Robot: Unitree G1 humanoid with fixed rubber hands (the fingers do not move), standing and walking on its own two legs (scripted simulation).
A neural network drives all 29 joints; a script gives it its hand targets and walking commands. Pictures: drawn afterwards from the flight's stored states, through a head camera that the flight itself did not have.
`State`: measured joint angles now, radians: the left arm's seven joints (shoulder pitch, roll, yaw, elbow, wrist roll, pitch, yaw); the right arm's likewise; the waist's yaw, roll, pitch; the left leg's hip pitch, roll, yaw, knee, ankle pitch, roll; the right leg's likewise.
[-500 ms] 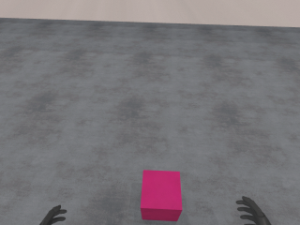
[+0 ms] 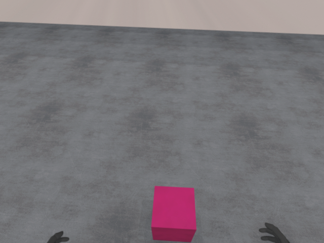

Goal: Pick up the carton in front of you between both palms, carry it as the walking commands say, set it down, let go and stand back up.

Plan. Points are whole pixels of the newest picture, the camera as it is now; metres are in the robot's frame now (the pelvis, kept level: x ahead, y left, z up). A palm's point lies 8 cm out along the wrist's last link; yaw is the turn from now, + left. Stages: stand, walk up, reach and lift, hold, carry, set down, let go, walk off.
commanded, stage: stand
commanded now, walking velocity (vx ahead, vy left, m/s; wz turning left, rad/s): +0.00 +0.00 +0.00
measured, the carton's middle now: (173, 214) +0.40 -0.05 -0.65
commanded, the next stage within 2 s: none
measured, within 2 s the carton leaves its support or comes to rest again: neither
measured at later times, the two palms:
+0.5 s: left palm out of the picture +0.08 +0.30 -0.09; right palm out of the picture +0.08 -0.30 -0.10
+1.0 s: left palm out of the picture +0.07 +0.31 -0.10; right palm out of the picture +0.07 -0.31 -0.10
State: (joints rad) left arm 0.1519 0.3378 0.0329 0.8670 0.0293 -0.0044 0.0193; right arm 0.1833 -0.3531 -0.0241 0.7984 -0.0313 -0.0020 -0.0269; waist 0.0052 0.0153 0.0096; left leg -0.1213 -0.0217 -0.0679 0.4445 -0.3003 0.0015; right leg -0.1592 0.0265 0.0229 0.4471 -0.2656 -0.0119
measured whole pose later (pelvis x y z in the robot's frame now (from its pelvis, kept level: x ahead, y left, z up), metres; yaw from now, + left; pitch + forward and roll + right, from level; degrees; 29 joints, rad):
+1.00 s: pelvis -0.02 +0.00 +0.01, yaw -1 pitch -2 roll +0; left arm 0.12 0.38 0.01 1.04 0.02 -0.01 0.01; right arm 0.14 -0.39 0.00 1.00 -0.02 -0.01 -0.02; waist 0.01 0.01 0.03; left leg -0.09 -0.02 -0.06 0.34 -0.22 0.00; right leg -0.13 0.02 0.04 0.35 -0.18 -0.01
